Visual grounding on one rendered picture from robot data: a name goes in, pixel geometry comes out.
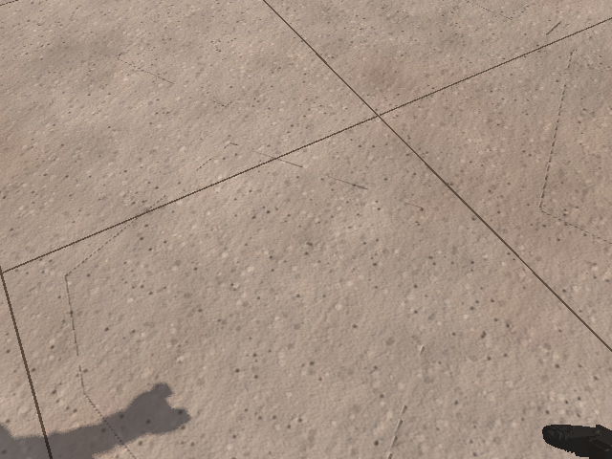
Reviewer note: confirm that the right robot hand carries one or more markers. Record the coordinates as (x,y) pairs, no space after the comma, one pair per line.
(584,441)

